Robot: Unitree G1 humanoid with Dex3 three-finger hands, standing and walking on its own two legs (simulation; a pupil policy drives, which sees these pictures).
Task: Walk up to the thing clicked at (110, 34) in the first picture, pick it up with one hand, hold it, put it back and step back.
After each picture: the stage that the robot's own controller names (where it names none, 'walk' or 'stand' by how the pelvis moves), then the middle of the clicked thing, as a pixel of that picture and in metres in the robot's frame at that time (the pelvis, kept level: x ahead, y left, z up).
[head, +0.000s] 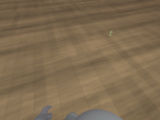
stand; (110, 33) +2.16 -0.47 -0.72
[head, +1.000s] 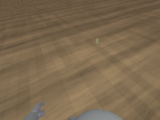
walk; (97, 40) +2.06 +0.00 -0.68
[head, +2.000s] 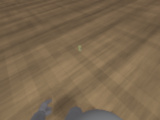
walk; (79, 48) +1.42 +0.36 -0.71
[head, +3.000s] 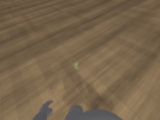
walk; (76, 65) +0.92 +0.35 -0.72
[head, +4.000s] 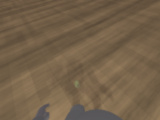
walk; (76, 84) +0.56 +0.27 -0.71
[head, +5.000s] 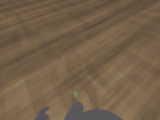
walk; (76, 94) +0.38 +0.24 -0.71
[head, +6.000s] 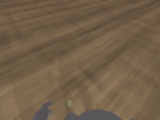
stand; (70, 103) +0.30 +0.22 -0.72
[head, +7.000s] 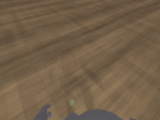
stand; (72, 102) +0.30 +0.20 -0.72
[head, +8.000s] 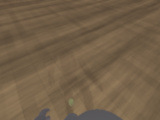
stand; (71, 102) +0.32 +0.21 -0.73
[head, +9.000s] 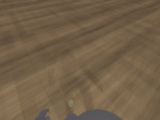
stand; (71, 103) +0.31 +0.21 -0.73
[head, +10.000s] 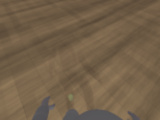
go down; (71, 97) +0.31 +0.22 -0.71
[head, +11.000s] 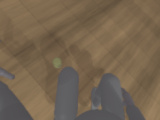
go down; (57, 63) +0.37 +0.27 -0.28
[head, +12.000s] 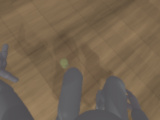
close in; (64, 63) +0.37 +0.26 -0.29
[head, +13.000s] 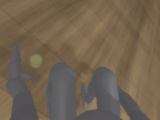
close in; (36, 61) +0.35 +0.29 -0.21
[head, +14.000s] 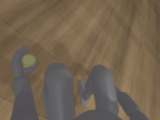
close; (29, 62) +0.35 +0.30 -0.21
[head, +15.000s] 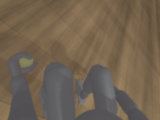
lift; (26, 62) +0.34 +0.30 -0.22
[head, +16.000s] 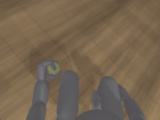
lift; (54, 69) +0.30 +0.26 -0.07
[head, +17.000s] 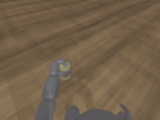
lift; (65, 71) +0.33 +0.18 +0.04
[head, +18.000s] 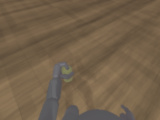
hold; (67, 73) +0.33 +0.18 +0.00
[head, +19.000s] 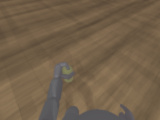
hold; (67, 74) +0.33 +0.17 +0.00
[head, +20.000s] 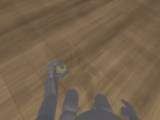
crouch; (62, 71) +0.34 +0.21 -0.07
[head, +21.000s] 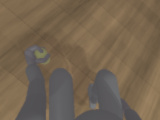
lower; (43, 56) +0.40 +0.29 -0.16
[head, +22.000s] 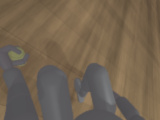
lower; (18, 57) +0.38 +0.31 -0.22
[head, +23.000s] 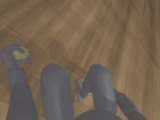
lower; (22, 56) +0.37 +0.32 -0.22
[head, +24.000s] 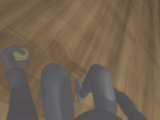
lower; (22, 57) +0.37 +0.32 -0.22
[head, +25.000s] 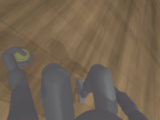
lower; (23, 58) +0.36 +0.32 -0.22
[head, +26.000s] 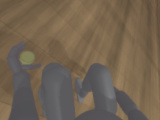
open; (26, 60) +0.35 +0.28 -0.22
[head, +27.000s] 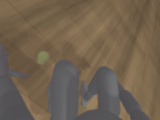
stand; (42, 58) +0.36 +0.27 -0.22
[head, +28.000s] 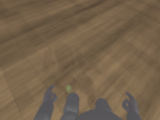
stand; (69, 88) +0.33 +0.22 -0.58
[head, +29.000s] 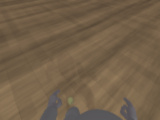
stand; (70, 100) +0.32 +0.21 -0.67
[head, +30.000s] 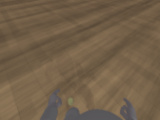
stand; (70, 101) +0.32 +0.21 -0.67
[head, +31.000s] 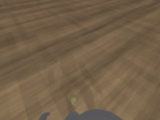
stand; (73, 101) +0.34 +0.20 -0.72
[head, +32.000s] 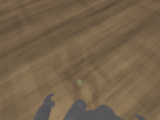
walk; (79, 82) +0.45 +0.19 -0.70
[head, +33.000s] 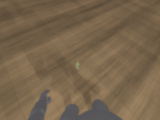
walk; (77, 65) +0.75 +0.16 -0.70
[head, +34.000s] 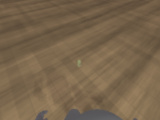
stand; (79, 63) +0.98 +0.23 -0.71
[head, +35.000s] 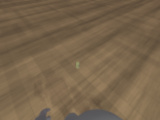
stand; (77, 65) +0.98 +0.24 -0.72
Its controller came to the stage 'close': yes
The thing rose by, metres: 0.71
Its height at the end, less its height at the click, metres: +0.00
